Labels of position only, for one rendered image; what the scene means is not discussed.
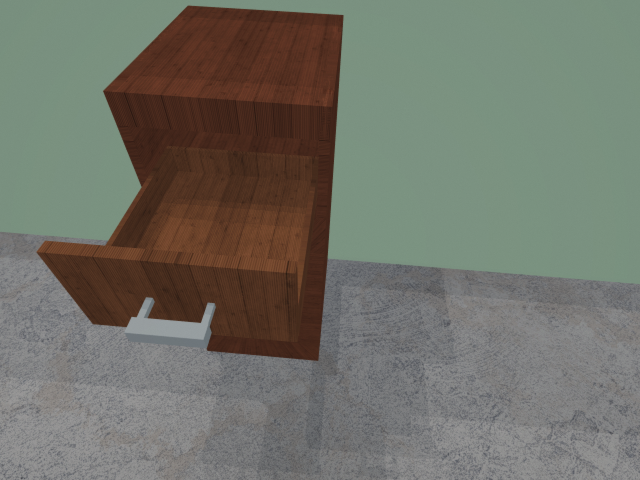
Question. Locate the drawer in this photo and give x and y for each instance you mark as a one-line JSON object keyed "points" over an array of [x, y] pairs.
{"points": [[232, 228]]}

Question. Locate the handle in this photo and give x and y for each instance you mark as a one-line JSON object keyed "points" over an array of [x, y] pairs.
{"points": [[169, 332]]}

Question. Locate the cabinet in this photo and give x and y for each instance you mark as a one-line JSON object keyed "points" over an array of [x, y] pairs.
{"points": [[242, 80]]}

